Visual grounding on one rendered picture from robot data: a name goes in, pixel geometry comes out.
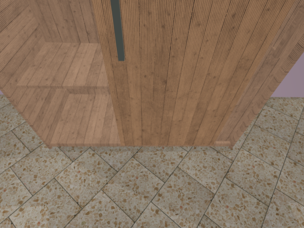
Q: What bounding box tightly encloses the handle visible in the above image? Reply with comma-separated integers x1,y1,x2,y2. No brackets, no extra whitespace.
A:
273,4,304,58
110,0,125,61

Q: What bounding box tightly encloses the wardrobe door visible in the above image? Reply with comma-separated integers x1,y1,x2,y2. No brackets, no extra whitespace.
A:
92,0,295,145
216,0,304,141

